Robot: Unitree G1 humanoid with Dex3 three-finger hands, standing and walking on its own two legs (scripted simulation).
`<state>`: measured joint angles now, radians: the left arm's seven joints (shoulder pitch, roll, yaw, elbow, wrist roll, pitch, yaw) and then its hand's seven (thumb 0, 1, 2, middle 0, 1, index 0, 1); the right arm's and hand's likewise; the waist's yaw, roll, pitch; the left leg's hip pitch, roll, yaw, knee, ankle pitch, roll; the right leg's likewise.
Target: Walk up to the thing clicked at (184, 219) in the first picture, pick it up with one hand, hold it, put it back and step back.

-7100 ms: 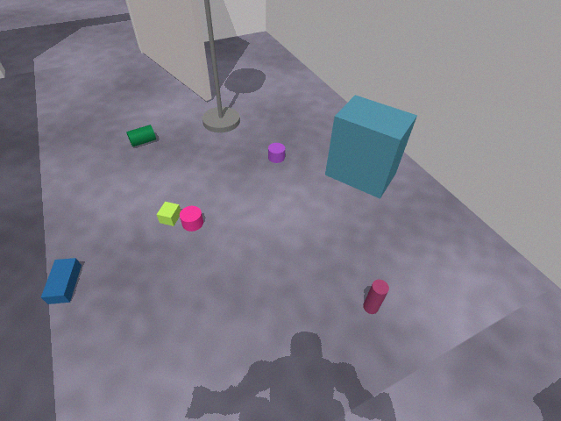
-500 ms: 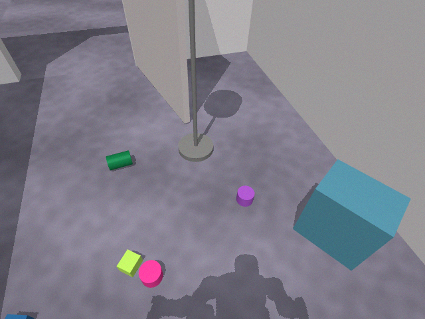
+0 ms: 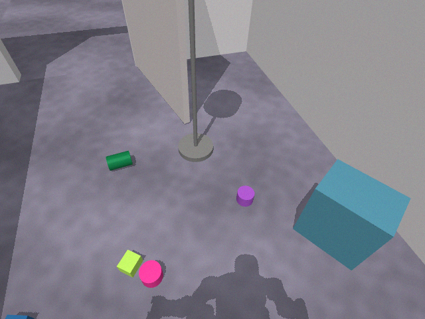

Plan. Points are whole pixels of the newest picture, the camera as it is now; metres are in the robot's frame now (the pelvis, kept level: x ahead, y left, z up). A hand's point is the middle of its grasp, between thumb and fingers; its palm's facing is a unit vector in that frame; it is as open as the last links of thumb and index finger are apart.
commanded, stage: stand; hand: left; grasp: from above
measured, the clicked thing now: (151, 273) +0.43 +0.26 -0.75
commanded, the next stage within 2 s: rise first in 0.34 s
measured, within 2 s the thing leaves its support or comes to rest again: neither
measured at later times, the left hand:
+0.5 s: hand out of the picture +0.08 +0.26 -0.16, palm faces +0.01 -0.94 -0.35, open 7.5 cm
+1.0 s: hand out of the picture +0.12 +0.27 -0.21, palm faces -0.09 -0.90 -0.43, open 13.5 cm
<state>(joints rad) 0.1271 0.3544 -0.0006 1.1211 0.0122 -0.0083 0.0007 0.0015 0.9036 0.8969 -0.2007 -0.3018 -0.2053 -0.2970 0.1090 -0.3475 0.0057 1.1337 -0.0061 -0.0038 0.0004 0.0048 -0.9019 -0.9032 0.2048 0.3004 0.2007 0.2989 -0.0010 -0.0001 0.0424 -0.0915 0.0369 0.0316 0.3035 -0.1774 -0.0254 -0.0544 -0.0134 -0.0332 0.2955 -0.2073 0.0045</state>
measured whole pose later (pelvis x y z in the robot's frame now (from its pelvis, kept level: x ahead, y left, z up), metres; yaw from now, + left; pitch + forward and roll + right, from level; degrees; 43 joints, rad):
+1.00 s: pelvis -0.02 +0.01 -0.06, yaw +0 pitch +13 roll -1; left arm 0.12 0.31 0.14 0.72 0.21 0.14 0.01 0.00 -0.42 1.00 -0.06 -1.07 -0.08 -1.06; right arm 0.25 -0.24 -0.04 0.64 0.02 -0.08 -0.02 0.01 -0.88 -0.90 0.20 0.30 0.20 0.30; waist -0.03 0.00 -0.08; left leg -0.72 0.04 0.01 0.93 -0.43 -0.01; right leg -0.67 -0.03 -0.03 0.91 -0.46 0.02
